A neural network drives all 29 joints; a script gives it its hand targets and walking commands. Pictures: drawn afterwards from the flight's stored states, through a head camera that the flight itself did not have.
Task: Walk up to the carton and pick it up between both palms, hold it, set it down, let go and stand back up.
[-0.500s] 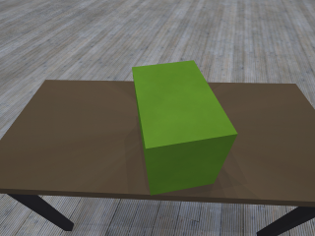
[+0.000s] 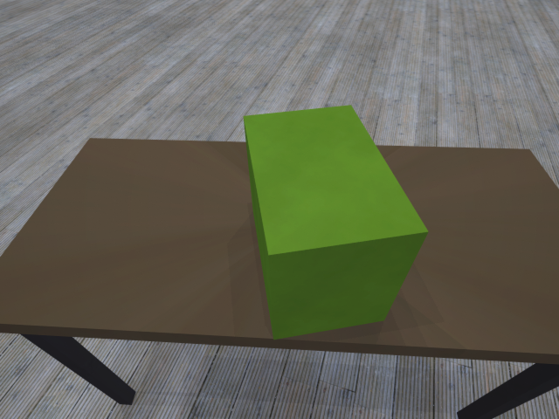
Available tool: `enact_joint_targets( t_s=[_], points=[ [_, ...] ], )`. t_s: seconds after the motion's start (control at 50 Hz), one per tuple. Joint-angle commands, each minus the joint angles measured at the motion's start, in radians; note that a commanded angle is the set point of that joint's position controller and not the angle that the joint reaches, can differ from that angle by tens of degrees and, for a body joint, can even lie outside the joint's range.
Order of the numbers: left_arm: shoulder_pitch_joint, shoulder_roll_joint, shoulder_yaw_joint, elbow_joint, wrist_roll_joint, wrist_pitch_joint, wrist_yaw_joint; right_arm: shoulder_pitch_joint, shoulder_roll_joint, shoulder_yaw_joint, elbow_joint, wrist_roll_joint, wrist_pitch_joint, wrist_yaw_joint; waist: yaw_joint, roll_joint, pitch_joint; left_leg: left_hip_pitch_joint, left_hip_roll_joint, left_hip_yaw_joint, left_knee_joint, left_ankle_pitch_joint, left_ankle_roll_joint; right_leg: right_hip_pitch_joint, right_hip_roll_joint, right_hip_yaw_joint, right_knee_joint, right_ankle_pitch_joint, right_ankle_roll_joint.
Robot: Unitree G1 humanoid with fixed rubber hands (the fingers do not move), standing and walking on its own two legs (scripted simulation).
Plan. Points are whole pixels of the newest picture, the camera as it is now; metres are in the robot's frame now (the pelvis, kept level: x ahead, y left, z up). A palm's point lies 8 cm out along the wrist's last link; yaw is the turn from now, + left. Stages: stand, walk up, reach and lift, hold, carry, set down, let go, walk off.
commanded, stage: stand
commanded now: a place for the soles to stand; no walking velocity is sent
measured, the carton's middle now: (313, 218) +0.44 -0.02 +0.04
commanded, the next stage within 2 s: reach and lift in 0.08 s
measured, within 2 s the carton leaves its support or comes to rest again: neither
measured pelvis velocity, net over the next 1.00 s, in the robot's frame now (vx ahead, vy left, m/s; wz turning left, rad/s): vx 0.03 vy -0.04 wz -0.08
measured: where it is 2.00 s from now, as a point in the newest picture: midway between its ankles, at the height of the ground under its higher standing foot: outside the picture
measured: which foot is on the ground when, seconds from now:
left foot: down 0.00-1.00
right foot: down 0.00-1.00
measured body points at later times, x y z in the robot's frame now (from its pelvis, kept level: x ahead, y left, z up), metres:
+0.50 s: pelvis +0.00 -0.03 +0.00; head +0.01 -0.01 +0.45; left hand +0.20 +0.19 -0.09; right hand +0.17 -0.28 -0.08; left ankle +0.07 +0.09 -0.74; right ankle -0.03 -0.12 -0.74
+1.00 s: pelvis +0.03 -0.04 +0.01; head +0.06 -0.03 +0.46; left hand +0.20 +0.18 -0.07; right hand +0.19 -0.27 -0.07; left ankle +0.07 +0.09 -0.74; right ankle -0.03 -0.12 -0.74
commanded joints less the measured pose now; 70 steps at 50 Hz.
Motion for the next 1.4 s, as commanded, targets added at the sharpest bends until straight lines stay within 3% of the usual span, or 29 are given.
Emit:
enact_joint_targets(
  t_s=[0.0, 0.06, 0.08, 0.1, 0.12, 0.16, 0.18, 0.2, 0.22, 0.26, 0.28, 0.3, 0.34, 0.38, 0.48, 0.6, 0.66, 0.74, 0.84, 0.9, 0.98, 1.1, 1.26, 1.38],
  points=[
    [0.070, 0.136, 0.039, -0.056, -0.001, -0.021, 0.009, 0.018, -0.144, -0.042, -0.060, -0.001, -0.021, -0.008, 0.000, 0.027, 0.032, 0.046, 0.111, -0.177, -0.126, -0.119, 0.002, -0.100, -0.074, 0.098, -0.103, -0.045, -0.038],
    [0.063, 0.132, 0.040, -0.052, 0.000, -0.021, 0.010, 0.032, -0.142, -0.043, -0.056, -0.001, -0.022, -0.009, -0.006, 0.007, 0.023, 0.049, 0.107, -0.176, -0.116, -0.102, -0.001, -0.097, -0.075, 0.098, -0.106, -0.032, -0.039],
    [-0.829, 0.348, 0.079, -0.294, -0.065, 0.146, 0.009, -0.746, -0.042, -0.151, -0.124, -0.145, -0.082, 0.014, -0.033, -0.090, -0.028, -0.121, 0.072, 0.058, 0.069, -0.330, -0.043, -0.397, -0.026, 0.018, 0.074, -0.399, -0.035],
    [-0.682, 0.281, 0.017, -0.274, -0.074, 0.249, 0.033, -0.578, -0.075, -0.166, -0.080, -0.146, -0.065, 0.040, -0.071, -0.106, 0.117, -0.095, 0.061, 0.057, 0.093, -0.435, -0.032, -0.448, -0.042, 0.025, 0.078, -0.483, -0.057],
    [-0.597, 0.252, 0.005, -0.307, -0.080, 0.336, 0.032, -0.524, -0.101, -0.148, -0.105, -0.128, -0.026, 0.051, -0.046, -0.107, -0.013, -0.066, 0.077, 0.063, 0.120, -0.336, -0.043, -0.364, -0.032, 0.003, 0.139, -0.308, -0.039],
    [-0.504, 0.210, 0.004, -0.455, -0.083, 0.457, 0.034, -0.427, -0.136, -0.150, -0.152, -0.057, 0.007, 0.072, -0.003, -0.001, -0.219, 0.099, 0.091, 0.053, 0.153, -0.136, -0.084, -0.334, -0.022, 0.000, 0.176, -0.047, -0.043],
    [-0.467, 0.178, -0.012, -0.478, -0.083, 0.511, 0.034, -0.370, -0.152, -0.151, -0.137, -0.024, 0.020, 0.084, -0.013, 0.026, -0.298, 0.194, 0.101, 0.042, 0.140, -0.132, -0.092, -0.346, -0.009, -0.016, 0.165, -0.037, -0.046],
    [-0.431, 0.153, -0.012, -0.510, -0.069, 0.545, 0.034, -0.321, -0.166, -0.150, -0.138, 0.000, 0.034, 0.094, -0.029, 0.036, -0.319, 0.289, 0.110, 0.017, 0.104, -0.188, -0.088, -0.370, -0.002, -0.029, 0.132, -0.077, -0.053],
    [-0.371, 0.137, -0.004, -0.531, -0.040, 0.565, 0.031, -0.267, -0.163, -0.115, -0.139, 0.027, 0.041, 0.097, -0.030, 0.025, -0.309, 0.409, 0.095, 0.015, 0.106, -0.131, -0.088, -0.430, -0.023, -0.027, 0.080, -0.060, -0.070],
    [-0.262, 0.105, 0.031, -0.541, 0.018, 0.600, 0.030, -0.230, -0.190, -0.068, -0.136, 0.075, 0.056, 0.096, -0.016, 0.107, -0.249, 0.472, 0.093, 0.013, 0.059, 0.149, -0.103, -0.363, 0.036, -0.066, 0.030, 0.133, -0.052],
    [-0.231, 0.081, 0.041, -0.548, 0.037, 0.605, 0.037, -0.244, -0.214, -0.059, -0.138, 0.096, 0.061, 0.103, -0.007, 0.135, -0.224, 0.472, 0.091, 0.012, 0.024, 0.211, -0.110, -0.301, 0.066, -0.080, -0.003, 0.127, -0.051],
    [-0.198, 0.064, 0.048, -0.534, 0.042, 0.606, 0.037, -0.241, -0.222, -0.048, -0.147, 0.102, 0.065, 0.107, -0.010, 0.105, -0.176, 0.455, 0.083, 0.017, -0.010, 0.222, -0.108, -0.262, 0.078, -0.079, -0.043, 0.109, -0.044],
    [-0.214, 0.068, 0.078, -0.491, 0.055, 0.584, 0.026, -0.265, -0.214, -0.034, -0.182, 0.082, 0.064, 0.101, -0.008, 0.026, -0.105, 0.426, 0.052, 0.033, -0.039, 0.210, -0.103, -0.247, 0.068, -0.060, -0.099, 0.137, -0.023],
    [-0.279, 0.074, 0.108, -0.475, 0.068, 0.559, 0.024, -0.306, -0.184, -0.024, -0.228, 0.060, 0.065, 0.093, 0.009, -0.013, -0.033, 0.371, 0.029, 0.065, -0.076, 0.085, -0.088, -0.251, 0.054, -0.035, -0.142, 0.068, -0.008],
    [-0.348, 0.045, 0.140, -0.526, 0.066, 0.480, 0.032, -0.306, -0.139, -0.002, -0.370, 0.059, 0.057, 0.096, 0.053, -0.023, -0.049, 0.391, 0.027, 0.103, -0.114, 0.072, -0.070, -0.258, 0.037, 0.007, -0.185, 0.094, 0.003],
    [-0.352, 0.041, 0.133, -0.602, 0.004, 0.344, 0.035, -0.246, -0.125, -0.009, -0.476, 0.049, 0.001, 0.092, 0.030, -0.048, -0.147, 0.401, 0.027, 0.104, -0.112, 0.104, -0.055, -0.236, 0.014, 0.051, -0.185, 0.246, 0.020],
    [-0.306, 0.040, 0.137, -0.624, -0.005, 0.263, 0.037, -0.199, -0.121, -0.002, -0.473, 0.055, -0.069, 0.081, 0.034, -0.041, -0.213, 0.414, 0.022, 0.094, -0.108, 0.175, -0.051, -0.190, 0.015, 0.061, -0.167, 0.388, 0.030],
    [-0.247, 0.034, 0.129, -0.574, -0.016, 0.156, 0.038, -0.170, -0.128, 0.005, -0.432, 0.052, -0.166, 0.083, 0.029, -0.071, -0.232, 0.426, 0.020, 0.079, -0.107, 0.242, -0.042, -0.161, 0.014, 0.073, -0.180, 0.472, 0.030],
    [-0.180, 0.009, 0.122, -0.572, -0.004, 0.096, 0.038, -0.140, -0.147, 0.021, -0.358, 0.080, -0.239, 0.076, 0.025, -0.077, -0.214, 0.470, 0.020, 0.064, -0.132, 0.316, -0.045, -0.116, 0.028, 0.068, -0.206, 0.535, 0.027],
    [-0.160, -0.010, 0.110, -0.577, 0.005, 0.084, 0.046, -0.150, -0.160, 0.029, -0.355, 0.100, -0.257, 0.087, 0.031, -0.072, -0.191, 0.489, 0.022, 0.059, -0.141, 0.345, -0.049, -0.133, 0.036, 0.063, -0.231, 0.491, 0.011],
    [-0.134, -0.046, 0.093, -0.637, 0.027, 0.067, 0.075, -0.143, -0.173, 0.036, -0.349, 0.144, -0.268, 0.114, 0.046, -0.020, -0.173, 0.526, 0.031, 0.052, -0.143, 0.408, -0.061, -0.165, 0.049, 0.053, -0.262, 0.405, -0.024],
    [-0.105, -0.089, 0.060, -0.721, 0.035, 0.039, 0.111, -0.136, -0.199, 0.037, -0.393, 0.199, -0.282, 0.148, 0.049, -0.012, -0.161, 0.531, 0.044, 0.044, -0.147, 0.409, -0.058, -0.194, 0.052, 0.055, -0.285, 0.321, -0.057],
    [-0.049, -0.112, 0.033, -0.782, 0.020, -0.005, 0.132, -0.096, -0.212, 0.031, -0.489, 0.223, -0.300, 0.158, 0.043, -0.078, -0.144, 0.470, 0.040, 0.051, -0.169, 0.301, -0.035, -0.173, 0.041, 0.074, -0.281, 0.305, -0.048],
    [-0.045, -0.136, -0.001, -0.844, 0.018, -0.021, 0.159, -0.074, -0.205, 0.022, -0.548, 0.247, -0.289, 0.168, 0.054, -0.053, -0.106, 0.439, 0.046, 0.053, -0.185, 0.231, -0.036, -0.192, 0.037, 0.078, -0.286, 0.188, -0.063]
  ],
)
